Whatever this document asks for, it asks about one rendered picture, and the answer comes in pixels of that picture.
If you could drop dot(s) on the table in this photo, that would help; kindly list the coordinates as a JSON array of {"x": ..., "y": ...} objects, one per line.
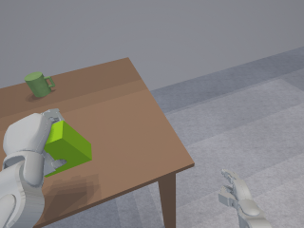
[{"x": 132, "y": 142}]

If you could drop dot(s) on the left robot hand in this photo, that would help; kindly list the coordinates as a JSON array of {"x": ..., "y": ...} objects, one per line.
[{"x": 31, "y": 134}]

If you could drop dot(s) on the robot right forearm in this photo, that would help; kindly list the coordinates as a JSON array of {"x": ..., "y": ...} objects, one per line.
[{"x": 250, "y": 215}]

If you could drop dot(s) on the right robot hand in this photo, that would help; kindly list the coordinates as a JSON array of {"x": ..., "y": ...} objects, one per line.
[{"x": 230, "y": 196}]

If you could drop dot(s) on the sponge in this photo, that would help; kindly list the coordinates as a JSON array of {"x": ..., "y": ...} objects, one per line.
[{"x": 65, "y": 143}]

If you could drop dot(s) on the robot left forearm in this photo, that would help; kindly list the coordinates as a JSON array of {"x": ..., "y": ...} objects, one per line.
[{"x": 21, "y": 199}]

